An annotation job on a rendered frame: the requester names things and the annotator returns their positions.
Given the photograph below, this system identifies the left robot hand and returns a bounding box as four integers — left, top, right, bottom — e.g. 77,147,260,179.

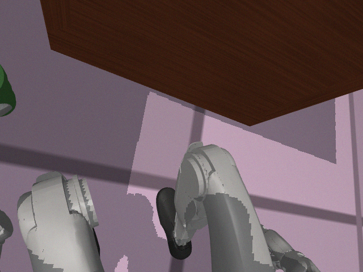
0,103,12,117

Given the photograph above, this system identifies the cup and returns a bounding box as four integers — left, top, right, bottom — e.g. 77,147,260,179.
0,64,16,117

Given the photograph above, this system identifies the right robot hand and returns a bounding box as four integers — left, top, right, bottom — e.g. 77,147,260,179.
261,224,294,272

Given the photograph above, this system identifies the left robot arm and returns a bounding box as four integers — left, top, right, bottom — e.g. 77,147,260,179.
0,210,13,272

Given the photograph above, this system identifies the right robot foot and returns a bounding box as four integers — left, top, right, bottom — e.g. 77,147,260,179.
156,188,192,260

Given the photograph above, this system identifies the right robot arm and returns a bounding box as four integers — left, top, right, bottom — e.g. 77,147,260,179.
280,250,320,272

